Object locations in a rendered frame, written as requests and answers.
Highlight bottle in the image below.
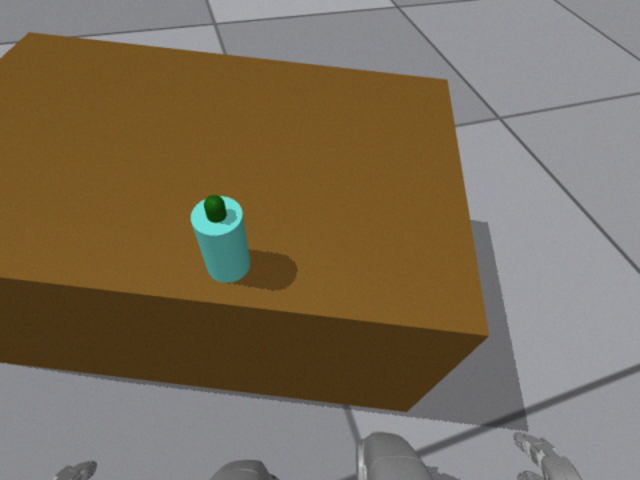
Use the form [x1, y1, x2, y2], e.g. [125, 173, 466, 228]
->
[191, 195, 250, 283]

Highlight left robot hand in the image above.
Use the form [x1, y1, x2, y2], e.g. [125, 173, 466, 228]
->
[53, 461, 97, 480]

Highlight right robot hand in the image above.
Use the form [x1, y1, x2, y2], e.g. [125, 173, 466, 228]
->
[513, 432, 582, 480]

